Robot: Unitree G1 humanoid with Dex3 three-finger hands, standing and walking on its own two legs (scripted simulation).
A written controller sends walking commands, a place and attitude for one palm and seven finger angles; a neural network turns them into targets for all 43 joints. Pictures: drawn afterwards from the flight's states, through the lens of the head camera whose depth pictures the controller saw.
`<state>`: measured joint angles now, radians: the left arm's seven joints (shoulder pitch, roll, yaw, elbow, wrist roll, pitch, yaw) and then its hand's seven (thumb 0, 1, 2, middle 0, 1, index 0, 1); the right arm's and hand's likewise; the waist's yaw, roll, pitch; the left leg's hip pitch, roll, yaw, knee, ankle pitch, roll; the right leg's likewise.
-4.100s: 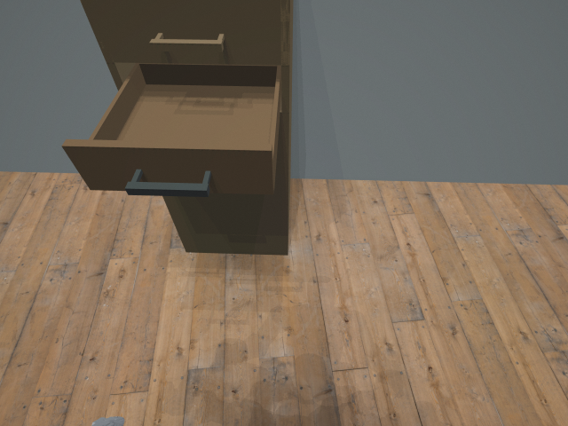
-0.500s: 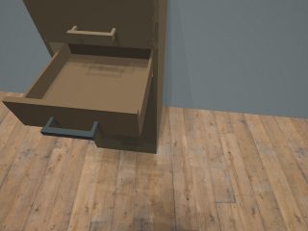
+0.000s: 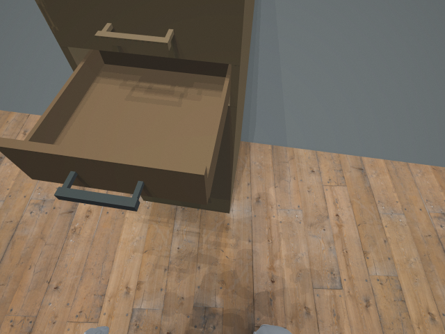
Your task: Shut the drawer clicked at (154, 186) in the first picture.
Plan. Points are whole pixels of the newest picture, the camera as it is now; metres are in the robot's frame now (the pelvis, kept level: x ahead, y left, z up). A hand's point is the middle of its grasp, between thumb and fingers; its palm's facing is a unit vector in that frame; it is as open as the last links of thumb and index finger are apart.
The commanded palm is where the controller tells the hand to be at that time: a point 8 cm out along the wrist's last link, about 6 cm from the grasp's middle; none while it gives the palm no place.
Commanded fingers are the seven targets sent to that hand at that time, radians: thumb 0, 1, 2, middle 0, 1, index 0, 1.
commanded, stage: come to a stop and stand still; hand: left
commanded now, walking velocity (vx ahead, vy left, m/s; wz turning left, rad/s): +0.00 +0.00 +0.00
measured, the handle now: (101, 190) +0.35 +0.26 +0.01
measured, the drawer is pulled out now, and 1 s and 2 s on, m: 0.30 0.30 0.30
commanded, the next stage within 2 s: look again from close up in 0.40 s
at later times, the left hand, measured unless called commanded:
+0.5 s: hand out of the picture +0.06 +0.20 -0.15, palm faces -0.06 -0.95 -0.29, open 7.4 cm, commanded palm none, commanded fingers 0.00 0.90 0.90 -0.20 -0.30 -0.20 -0.30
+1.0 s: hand out of the picture +0.08 +0.19 -0.16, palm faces -0.11 -0.96 -0.26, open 7.4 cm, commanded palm none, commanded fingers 0.00 0.90 0.90 -0.20 -0.30 -0.20 -0.30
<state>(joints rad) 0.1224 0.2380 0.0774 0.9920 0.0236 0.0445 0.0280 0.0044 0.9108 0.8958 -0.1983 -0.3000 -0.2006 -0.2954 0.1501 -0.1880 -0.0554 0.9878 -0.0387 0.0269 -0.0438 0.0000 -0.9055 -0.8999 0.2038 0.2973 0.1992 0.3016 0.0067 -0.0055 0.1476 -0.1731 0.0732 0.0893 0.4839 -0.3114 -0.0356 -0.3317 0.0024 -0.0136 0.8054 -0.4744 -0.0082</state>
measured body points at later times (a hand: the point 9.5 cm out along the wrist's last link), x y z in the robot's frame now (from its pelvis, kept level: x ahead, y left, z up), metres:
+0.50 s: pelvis -0.01 -0.01 +0.00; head -0.01 -0.03 +0.45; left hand +0.06 +0.25 -0.13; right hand +0.05 -0.26 -0.15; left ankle +0.00 +0.11 -0.74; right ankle -0.02 -0.11 -0.74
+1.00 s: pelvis +0.01 -0.01 +0.01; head +0.02 -0.02 +0.46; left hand +0.08 +0.24 -0.14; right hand +0.02 -0.27 -0.15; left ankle +0.00 +0.11 -0.74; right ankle -0.02 -0.11 -0.74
